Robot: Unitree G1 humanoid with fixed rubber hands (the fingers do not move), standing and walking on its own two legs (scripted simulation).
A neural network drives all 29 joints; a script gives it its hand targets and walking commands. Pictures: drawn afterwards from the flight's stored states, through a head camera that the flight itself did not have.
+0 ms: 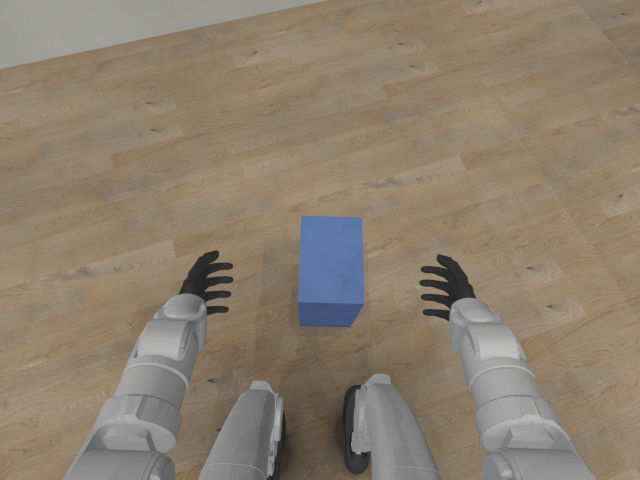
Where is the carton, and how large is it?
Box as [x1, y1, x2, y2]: [298, 216, 363, 326]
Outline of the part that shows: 301,216 298,285 298,309 300,325 350,326 363,305 361,217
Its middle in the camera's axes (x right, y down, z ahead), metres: +0.02 +0.10 +1.00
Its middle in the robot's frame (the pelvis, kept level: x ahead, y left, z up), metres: +0.51 -0.03 -0.54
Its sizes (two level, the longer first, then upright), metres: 0.207 0.144 0.298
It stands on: the floor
